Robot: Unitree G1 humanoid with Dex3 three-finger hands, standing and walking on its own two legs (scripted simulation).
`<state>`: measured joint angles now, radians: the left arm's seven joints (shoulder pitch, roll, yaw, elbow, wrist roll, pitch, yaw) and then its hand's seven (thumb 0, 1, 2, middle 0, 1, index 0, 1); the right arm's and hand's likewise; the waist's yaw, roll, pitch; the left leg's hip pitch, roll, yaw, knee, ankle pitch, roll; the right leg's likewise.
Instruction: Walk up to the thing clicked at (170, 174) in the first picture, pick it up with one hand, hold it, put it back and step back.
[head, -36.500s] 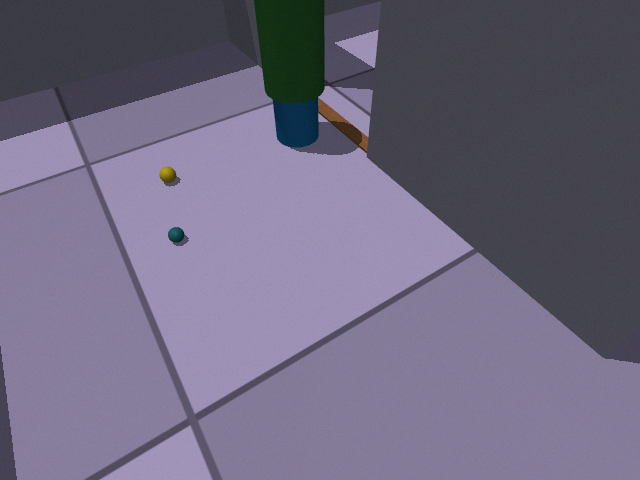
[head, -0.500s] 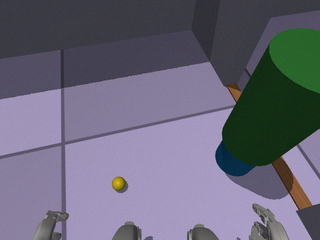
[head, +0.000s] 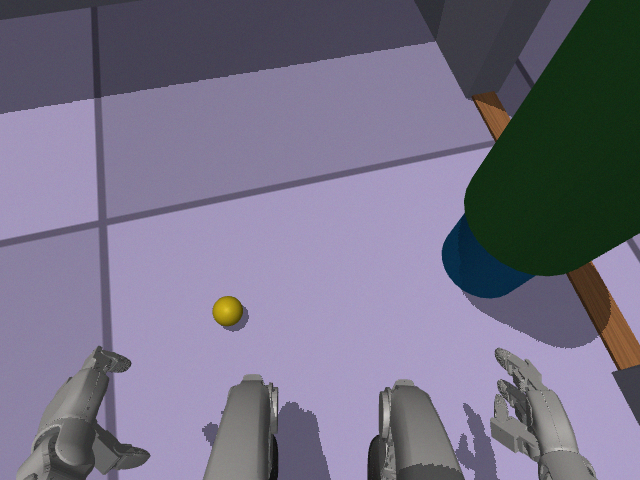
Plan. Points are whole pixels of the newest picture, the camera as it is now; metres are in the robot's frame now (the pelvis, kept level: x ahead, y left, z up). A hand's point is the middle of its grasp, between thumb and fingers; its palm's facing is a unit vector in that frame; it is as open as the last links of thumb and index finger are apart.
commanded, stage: rise first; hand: left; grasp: from above
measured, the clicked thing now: (227, 311) +0.45 +0.24 -0.56
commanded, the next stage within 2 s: approach in 1.64 s
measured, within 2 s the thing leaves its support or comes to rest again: neither
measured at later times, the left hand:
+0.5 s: hand (159, 342) +0.33 +0.31 -0.32, palm faces -0.46 -0.23 -0.86, open 14.0 cm
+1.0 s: hand (177, 320) +0.39 +0.31 -0.39, palm faces -0.45 -0.01 -0.89, open 14.2 cm
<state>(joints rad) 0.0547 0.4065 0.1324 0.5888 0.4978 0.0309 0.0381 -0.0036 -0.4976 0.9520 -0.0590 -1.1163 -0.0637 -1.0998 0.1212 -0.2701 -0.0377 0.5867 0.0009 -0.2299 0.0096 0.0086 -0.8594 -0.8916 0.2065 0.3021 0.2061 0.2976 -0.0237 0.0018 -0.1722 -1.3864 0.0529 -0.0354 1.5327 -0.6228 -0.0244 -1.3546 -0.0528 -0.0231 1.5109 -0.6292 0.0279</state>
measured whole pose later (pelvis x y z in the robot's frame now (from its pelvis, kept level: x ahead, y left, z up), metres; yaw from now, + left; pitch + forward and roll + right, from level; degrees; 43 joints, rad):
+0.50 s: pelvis -0.06 +0.00 -0.18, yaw -3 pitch +34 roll -5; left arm -0.56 0.63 0.16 1.00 0.96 -0.22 0.17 0.00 -0.53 1.03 -0.07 -1.08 -0.06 -1.08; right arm 0.12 -0.27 -0.05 0.73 -0.04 -0.11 0.07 0.01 -0.87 -0.90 0.20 0.30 0.20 0.30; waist -0.06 0.01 -0.11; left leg -2.06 0.05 -0.11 2.13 -0.66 -0.03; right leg -2.01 -0.03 -0.03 2.08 -0.66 0.03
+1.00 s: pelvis -0.06 +0.01 -0.24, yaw -5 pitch +33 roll -7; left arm -0.82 0.75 0.14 1.30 1.27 -0.29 0.33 0.00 -0.53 1.02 -0.09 -0.99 -0.08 -0.99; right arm 0.12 -0.27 0.00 0.77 -0.12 -0.03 0.12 0.00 -0.90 -0.90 0.21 0.30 0.21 0.30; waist -0.15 -0.01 -0.07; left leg -2.25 0.03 -0.14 2.33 -0.65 -0.01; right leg -2.17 -0.03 -0.03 2.25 -0.66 0.05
